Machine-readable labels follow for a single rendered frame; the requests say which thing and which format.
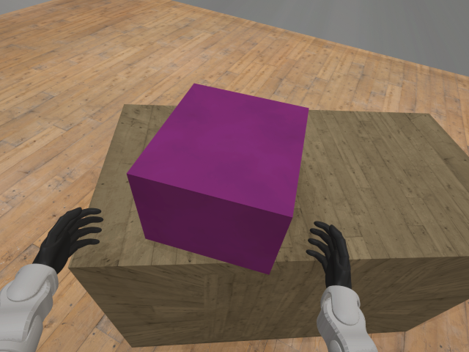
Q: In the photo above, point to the pedestal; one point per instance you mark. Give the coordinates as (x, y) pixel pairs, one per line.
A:
(396, 186)

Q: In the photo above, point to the carton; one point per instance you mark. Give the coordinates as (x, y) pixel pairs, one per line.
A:
(220, 177)

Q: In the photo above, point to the robot left hand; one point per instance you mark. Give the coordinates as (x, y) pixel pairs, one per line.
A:
(61, 241)

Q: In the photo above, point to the robot right forearm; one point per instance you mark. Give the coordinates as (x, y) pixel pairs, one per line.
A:
(341, 323)

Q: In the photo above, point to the robot right hand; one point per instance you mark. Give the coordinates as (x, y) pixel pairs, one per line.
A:
(336, 263)

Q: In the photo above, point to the robot left forearm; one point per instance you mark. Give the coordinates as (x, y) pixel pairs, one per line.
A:
(24, 304)

